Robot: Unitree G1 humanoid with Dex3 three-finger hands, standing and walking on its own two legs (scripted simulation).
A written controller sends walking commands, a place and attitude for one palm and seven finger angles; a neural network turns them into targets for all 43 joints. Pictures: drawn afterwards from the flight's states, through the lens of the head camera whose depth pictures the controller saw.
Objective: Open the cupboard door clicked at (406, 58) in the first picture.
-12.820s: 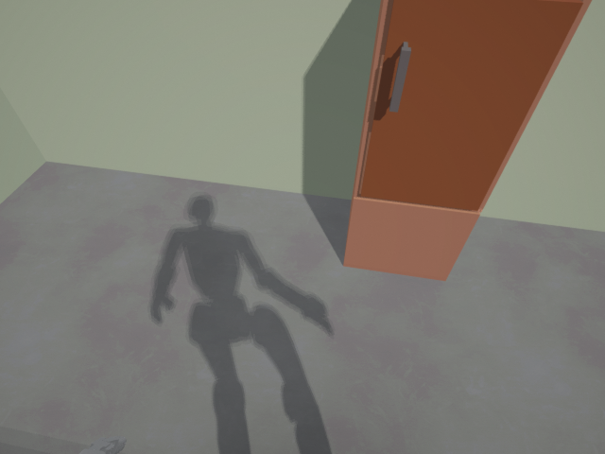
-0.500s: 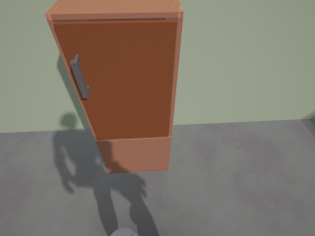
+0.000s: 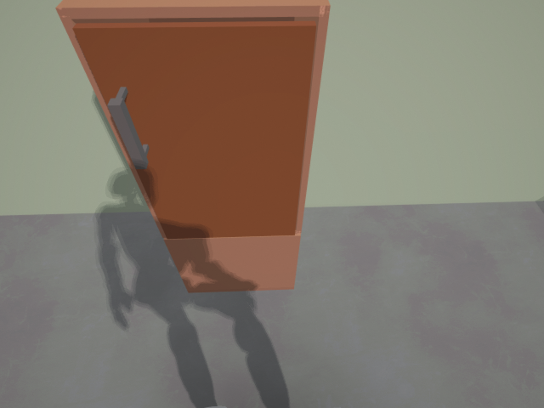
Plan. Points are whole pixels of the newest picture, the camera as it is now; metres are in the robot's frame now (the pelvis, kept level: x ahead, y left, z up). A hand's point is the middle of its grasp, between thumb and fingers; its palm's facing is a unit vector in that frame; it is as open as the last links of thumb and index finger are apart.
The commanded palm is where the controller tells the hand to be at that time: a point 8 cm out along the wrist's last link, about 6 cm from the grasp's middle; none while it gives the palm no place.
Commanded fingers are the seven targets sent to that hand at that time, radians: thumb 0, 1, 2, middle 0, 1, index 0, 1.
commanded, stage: come to a stop and stand still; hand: left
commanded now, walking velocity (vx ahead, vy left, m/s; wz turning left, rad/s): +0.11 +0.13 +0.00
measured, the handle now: (132, 129) +0.55 +0.32 +0.08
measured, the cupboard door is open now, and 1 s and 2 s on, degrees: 0 0 0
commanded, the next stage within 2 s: look again from close up in 1.16 s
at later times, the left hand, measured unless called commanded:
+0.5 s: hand out of the picture -0.02 +0.17 -0.16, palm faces +0.12 -0.96 -0.24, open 7.3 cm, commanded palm none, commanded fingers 0.00 0.90 0.90 -0.20 -0.30 -0.20 -0.30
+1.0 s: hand out of the picture -0.02 +0.18 -0.17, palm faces +0.05 -0.99 -0.16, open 7.3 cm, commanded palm none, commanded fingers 0.00 0.90 0.90 -0.20 -0.30 -0.20 -0.30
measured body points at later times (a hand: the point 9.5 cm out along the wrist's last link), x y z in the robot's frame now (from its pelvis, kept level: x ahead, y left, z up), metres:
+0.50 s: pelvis -0.03 -0.02 +0.01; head +0.00 -0.02 +0.45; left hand -0.03 +0.22 -0.14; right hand -0.01 -0.26 -0.15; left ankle -0.07 +0.12 -0.73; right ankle +0.02 -0.14 -0.73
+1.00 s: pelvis -0.01 +0.01 +0.01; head +0.00 +0.02 +0.46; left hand -0.02 +0.23 -0.16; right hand -0.02 -0.20 -0.15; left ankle -0.07 +0.12 -0.73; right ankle +0.01 -0.13 -0.73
